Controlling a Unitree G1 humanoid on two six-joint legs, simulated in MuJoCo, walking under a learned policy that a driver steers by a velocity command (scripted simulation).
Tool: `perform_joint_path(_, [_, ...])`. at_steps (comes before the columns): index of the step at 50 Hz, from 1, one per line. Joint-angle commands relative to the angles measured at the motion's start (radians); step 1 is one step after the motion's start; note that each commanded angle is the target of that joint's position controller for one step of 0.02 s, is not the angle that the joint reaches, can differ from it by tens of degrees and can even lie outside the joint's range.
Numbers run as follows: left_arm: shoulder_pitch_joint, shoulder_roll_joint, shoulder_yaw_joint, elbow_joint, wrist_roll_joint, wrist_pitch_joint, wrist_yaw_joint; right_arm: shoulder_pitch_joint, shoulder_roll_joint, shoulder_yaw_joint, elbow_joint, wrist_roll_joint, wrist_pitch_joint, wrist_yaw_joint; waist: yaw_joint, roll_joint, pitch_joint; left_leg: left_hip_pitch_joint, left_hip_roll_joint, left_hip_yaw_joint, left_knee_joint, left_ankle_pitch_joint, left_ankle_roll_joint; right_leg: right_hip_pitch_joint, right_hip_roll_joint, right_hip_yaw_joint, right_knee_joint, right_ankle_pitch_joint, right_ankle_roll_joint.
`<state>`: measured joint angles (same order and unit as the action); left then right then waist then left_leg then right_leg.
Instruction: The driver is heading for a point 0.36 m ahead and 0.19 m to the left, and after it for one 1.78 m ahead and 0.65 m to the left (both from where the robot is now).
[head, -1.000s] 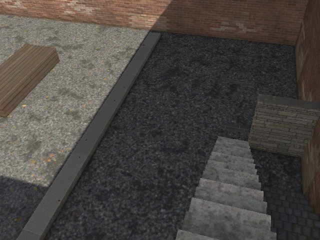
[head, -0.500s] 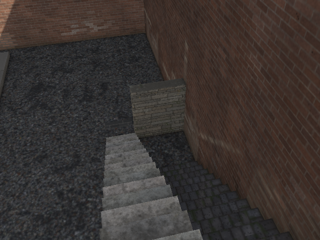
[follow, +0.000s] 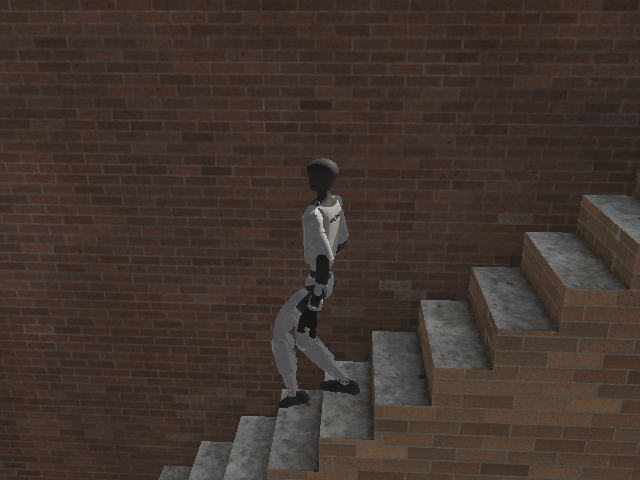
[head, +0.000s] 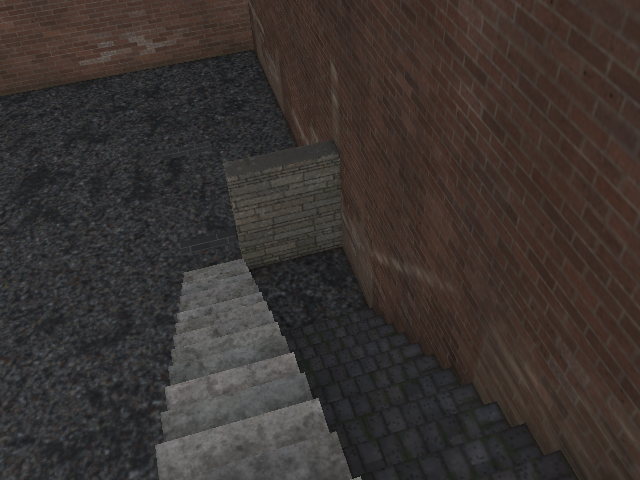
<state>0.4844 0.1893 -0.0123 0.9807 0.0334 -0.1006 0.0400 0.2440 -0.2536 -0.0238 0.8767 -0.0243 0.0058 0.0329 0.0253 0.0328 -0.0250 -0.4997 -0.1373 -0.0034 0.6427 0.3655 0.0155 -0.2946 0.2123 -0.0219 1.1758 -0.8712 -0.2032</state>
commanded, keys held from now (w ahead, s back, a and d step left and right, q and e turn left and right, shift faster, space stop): w+q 0.46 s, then q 0.54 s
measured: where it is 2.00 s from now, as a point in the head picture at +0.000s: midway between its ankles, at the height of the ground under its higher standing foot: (228, 431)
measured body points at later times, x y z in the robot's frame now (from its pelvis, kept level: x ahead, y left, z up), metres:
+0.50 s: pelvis +0.22 -0.02 -0.09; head +0.19 +0.01 +0.35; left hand +0.30 +0.24 -0.22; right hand +0.20 -0.28 -0.22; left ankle +0.13 +0.03 -0.77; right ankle +0.06 -0.11 -0.68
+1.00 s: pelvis +0.57 +0.13 -0.49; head +0.56 +0.04 -0.05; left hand +0.74 +0.35 -0.53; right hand +0.60 -0.10 -0.69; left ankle +0.53 +0.09 -1.21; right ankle +0.42 -0.12 -0.94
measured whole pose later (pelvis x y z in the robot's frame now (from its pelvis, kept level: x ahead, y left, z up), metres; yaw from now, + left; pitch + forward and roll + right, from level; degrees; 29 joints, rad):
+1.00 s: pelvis +0.57 +0.13 -0.49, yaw +34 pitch +3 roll -1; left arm -0.08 -0.03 -0.06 0.88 0.05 -0.02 -0.01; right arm 0.54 -0.22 0.00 1.05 0.01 -0.04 -0.10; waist -0.17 0.21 -0.20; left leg -0.25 -0.28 -0.11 0.56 -0.24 0.22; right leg -0.19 0.09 0.04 1.70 -0.93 0.10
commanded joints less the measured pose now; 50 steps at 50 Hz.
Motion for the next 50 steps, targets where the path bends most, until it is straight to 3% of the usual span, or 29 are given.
perform_joint_path(1, [0.262, 0.084, 0.028, 0.068, 0.041, 0.03, 0.024, -0.11, -0.058, -0.021, -0.043, 0.023, -0.021, 0.006, 0.144, -0.101, 0.099, -0.322, -0.02, -0.072, -0.019, 0.016, 0.022, 0.315, -0.265, 0.325, -0.062, 0.877, 0.071])
perform_joint_path(3, [0.218, 0.113, 0.04, 0.057, 0.036, 0.02, 0.006, 0.032, -0.093, -0.04, 0.005, 0.009, -0.025, -0.008, 0.058, -0.09, 0.078, -0.265, 0.0, -0.101, 0.027, -0.112, 0.075, 0.232, -0.31, 0.357, 0.064, 1.014, 0.088])
perform_joint_path(5, [-0.056, 0.16, 0.051, -0.002, -0.001, 0.006, -0.021, 0.414, -0.133, -0.067, 0.136, -0.007, 0.003, -0.014, -0.234, 0.009, 0.089, 0.384, 0.052, -0.024, -0.083, -0.167, 0.209, -0.335, -0.188, 0.104, 0.421, 1.082, 0.21])
perform_joint_path(6, [-0.186, 0.239, 0.087, -0.059, -0.048, 0.019, -0.03, 0.45, -0.134, -0.073, 0.135, 0.026, 0.019, 0.006, -0.299, 0.156, 0.048, 0.66, 0.177, -0.199, -0.172, -0.024, 0.335, -0.616, -0.044, -0.085, 0.812, 0.529, 0.265])
perform_joint_path(9, [-0.048, 0.206, 0.074, -0.064, 0.033, 0.052, -0.02, 0.362, -0.115, -0.042, 0.093, 0.049, 0.005, -0.014, -0.098, -0.09, 0.085, 0.591, 0.407, -0.591, 0.044, 0.303, 0.488, -0.769, -0.128, 0.125, 0.545, 0.12, 0.293])
perform_joint_path(11, [-0.044, 0.127, 0.053, -0.073, 0.033, 0.089, 0.012, 0.209, -0.124, -0.042, 0.078, 0.008, -0.026, -0.079, -0.002, 0.029, 0.04, 0.425, 0.369, -0.706, 0.076, 0.091, 0.49, -0.749, -0.151, 0.198, 0.408, 0.245, 0.267])
perform_joint_path(13, [-0.12, 0.197, 0.083, -0.08, 0.022, 0.111, 0.015, 0.213, -0.07, -0.022, 0.064, 0.041, -0.046, -0.062, -0.009, -0.076, 0.073, 0.152, 0.193, -0.578, 0.179, 0.079, 0.353, -0.531, -0.137, 0.159, 0.317, 0.183, 0.298])
perform_joint_path(16, [-0.289, 0.107, 0.042, -0.152, 0.008, 0.119, -0.014, 0.268, -0.057, -0.004, 0.055, 0.018, -0.043, -0.094, -0.033, -0.1, 0.123, 0.08, 0.074, -0.556, 0.136, -0.021, 0.273, -0.427, -0.097, 0.047, 0.019, 0.441, 0.311])
perform_joint_path(21, [-0.282, 0.2, 0.08, -0.127, -0.007, 0.034, -0.037, 0.347, -0.049, -0.03, 0.091, -0.035, -0.035, -0.119, -0.09, 0.01, 0.14, 0.135, 0.025, -0.554, 0.239, -0.004, 0.212, -0.287, -0.13, 0.162, -0.203, 0.282, 0.288])
perform_joint_path(23, [-0.26, 0.163, 0.075, -0.148, 0.015, -0.013, -0.057, 0.32, -0.062, -0.053, 0.113, -0.021, -0.033, -0.114, -0.023, -0.049, 0.153, 0.051, -0.018, -0.431, 0.333, -0.238, 0.157, -0.102, -0.169, 0.158, -0.425, 0.491, 0.255])
perform_joint_path(24, [0.004, 0.188, 0.105, -0.023, -0.037, -0.048, -0.031, 0.172, -0.074, -0.055, 0.067, -0.02, -0.035, -0.116, 0.105, -0.137, 0.198, -0.377, -0.019, -0.177, 0.519, -0.661, 0.089, 0.284, -0.426, 0.344, -0.362, 1.33, 0.196])
perform_joint_path(26, [0.16, 0.188, 0.11, -0.036, -0.042, -0.037, -0.021, 0.036, -0.046, -0.039, 0.016, -0.008, -0.084, -0.084, 0.198, -0.008, 0.223, -0.866, 0.084, -0.066, 0.794, -0.879, 0.037, 0.718, -0.513, 0.25, -0.533, 1.664, 0.19])
perform_joint_path(28, [0.197, 0.17, 0.1, 0.017, -0.044, -0.031, -0.036, 0.155, 0.012, -0.015, 0.009, 0.018, -0.126, -0.051, 0.068, 0.002, 0.258, -0.964, 0.132, 0.1, 0.744, -0.815, 0.055, 0.786, -0.524, 0.042, -0.547, 1.954, 0.21])
perform_joint_path(30, [0.214, 0.022, 0.078, 0.05, -0.034, -0.116, -0.056, 0.07, 0.017, -0.024, -0.014, -0.038, -0.151, -0.075, 0.059, 0.051, 0.379, -0.654, 0.157, 0.228, 0.427, -0.422, 0.049, 0.299, -0.404, -0.07, -0.505, 1.569, 0.279])
perform_joint_path(31, [0.007, -0.05, 0.065, 0.0, -0.025, -0.131, -0.061, 0.25, 0.011, -0.027, 0.047, -0.021, -0.155, -0.055, -0.088, 0.181, 0.367, -0.124, 0.122, 0.274, 0.045, 0.072, 0.02, -0.176, -0.269, -0.243, -0.337, 1.172, 0.333])
perform_joint_path(34, [-0.242, 0.113, 0.093, -0.08, -0.085, -0.138, -0.028, 0.67, 0.159, -0.012, 0.207, -0.029, -0.126, 0.009, -0.27, 0.12, -0.035, 0.641, 0.082, 0.196, 0.049, 0.773, 0.005, -0.4, -0.271, -0.261, 0.015, 1.012, 0.356])
perform_joint_path(36, [-0.177, 0.224, 0.134, -0.059, -0.059, -0.103, -0.013, 0.698, 0.065, -0.017, 0.203, -0.059, -0.145, 0.009, -0.279, 0.141, -0.069, 0.669, 0.099, 0.172, -0.233, 0.887, 0.119, -0.277, -0.168, -0.306, 0.57, 0.784, 0.378])
perform_joint_path(37, [-0.225, 0.185, 0.117, -0.063, 0.008, -0.07, -0.004, 0.687, 0.02, -0.009, 0.217, -0.083, -0.169, -0.015, -0.265, 0.25, -0.078, 0.805, 0.141, -0.005, -0.546, 0.996, 0.173, -0.304, -0.038, -0.291, 0.736, -0.174, 0.372])
perform_joint_path(38, [-0.199, 0.191, 0.109, -0.025, 0.001, -0.041, 0.01, 0.662, 0.032, -0.004, 0.21, -0.082, -0.182, -0.046, -0.229, -0.026, 0.001, 0.746, 0.126, 0.019, -0.571, 0.872, 0.115, -0.302, -0.047, -0.245, 0.705, -0.259, 0.316])
perform_joint_path(39, [-0.158, 0.142, 0.097, -0.023, -0.036, -0.014, 0.009, 0.64, -0.021, -0.014, 0.21, -0.103, -0.173, -0.069, -0.184, -0.087, 0.006, 0.754, 0.19, -0.036, -0.581, 0.804, 0.136, -0.276, -0.054, -0.201, 0.741, -0.215, 0.287])
perform_joint_path(41, [-0.229, 0.166, 0.09, -0.098, -0.063, 0.028, -0.018, 0.756, -0.163, -0.023, 0.218, -0.12, -0.168, -0.072, -0.244, 0.102, -0.028, 1.156, 0.3, -0.065, -0.154, 1.266, 0.209, -0.719, -0.017, -0.171, 1.162, -0.392, 0.294])
perform_joint_path(42, [-0.221, 0.095, 0.052, -0.153, -0.083, 0.038, 0.002, 0.868, -0.189, -0.016, 0.238, -0.054, -0.139, -0.095, -0.27, 0.226, -0.152, 1.562, 0.401, -0.205, 0.249, 1.748, 0.305, -1.096, -0.011, -0.005, 1.23, -0.406, 0.352])
perform_joint_path(43, [-0.178, 0.129, 0.027, -0.17, -0.046, -0.006, 0.028, 1.002, -0.107, 0.009, 0.252, 0.072, -0.114, -0.117, -0.35, 0.427, -0.261, 1.706, 0.495, -0.364, 0.355, 1.734, 0.323, -1.185, -0.058, 0.296, 1.019, -0.157, 0.346])
perform_joint_path(44, [-0.073, 0.137, 0.03, -0.124, -0.063, 0.046, 0.0, 0.55, -0.088, -0.018, 0.174, 0.081, -0.101, -0.189, -0.158, 0.282, -0.35, 1.257, 0.675, -1.046, 0.169, 0.784, 0.637, -0.997, -0.231, 0.601, 0.858, 0.008, 0.349])
perform_joint_path(45, [-0.064, 0.22, 0.029, -0.081, 0.03, 0.059, -0.008, 0.338, 0.03, 0.027, 0.089, 0.066, -0.092, -0.194, 0.028, -0.366, -0.143, 0.635, 0.542, -0.949, -0.034, 0.578, 0.545, -0.602, -0.273, 0.446, 0.291, 0.151, 0.307])
perform_joint_path(46, [-0.232, 0.187, 0.011, -0.147, 0.017, 0.082, -0.025, 0.327, -0.037, 0.029, 0.091, 0.035, -0.078, -0.162, 0.031, -0.37, 0.041, 0.2, 0.349, -0.669, -0.197, 0.454, 0.484, -0.249, -0.153, 0.144, -0.128, 0.066, 0.341])
perform_joint_path(47, [-0.245, 0.178, 0.012, -0.131, 0.02, 0.083, -0.046, 0.362, -0.084, 0.012, 0.103, 0.079, -0.092, -0.131, 0.026, -0.444, 0.192, 0.298, 0.241, -0.492, -0.188, 0.415, 0.388, -0.386, -0.065, 0.066, -0.079, -0.075, 0.362])
perform_joint_path(48, [-0.463, 0.184, 0.025, -0.09, 0.047, 0.103, -0.059, 0.485, -0.08, 0.004, 0.122, 0.055, -0.074, -0.139, -0.149, -0.564, 0.297, 0.539, 0.208, -0.484, -0.145, 0.532, 0.267, -0.604, -0.054, -0.005, -0.068, -0.08, 0.332])
perform_joint_path(50, [-0.638, 0.157, 0.046, -0.162, 0.015, 0.079, -0.057, 0.713, -0.053, 0.0, 0.225, 0.01, 0.002, -0.155, -0.229, -0.434, 0.249, 0.775, 0.17, -0.472, -0.161, 0.636, 0.175, -0.718, -0.088, -0.016, 0.191, 0.105, 0.269])
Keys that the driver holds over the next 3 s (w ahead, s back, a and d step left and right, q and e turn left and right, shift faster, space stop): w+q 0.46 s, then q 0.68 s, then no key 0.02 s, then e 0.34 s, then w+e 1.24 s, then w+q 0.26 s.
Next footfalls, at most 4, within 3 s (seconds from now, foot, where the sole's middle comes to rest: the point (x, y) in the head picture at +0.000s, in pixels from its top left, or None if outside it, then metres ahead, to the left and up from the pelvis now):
0.10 left None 0.15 0.03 -0.86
0.26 right None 0.06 -0.10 -0.70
0.76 right None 0.17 -0.10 -0.76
0.82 left None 0.57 0.11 -1.25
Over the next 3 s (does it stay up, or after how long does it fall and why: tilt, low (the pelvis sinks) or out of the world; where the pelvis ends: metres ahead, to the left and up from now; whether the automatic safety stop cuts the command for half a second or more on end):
stays up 1.72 0.64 -1.49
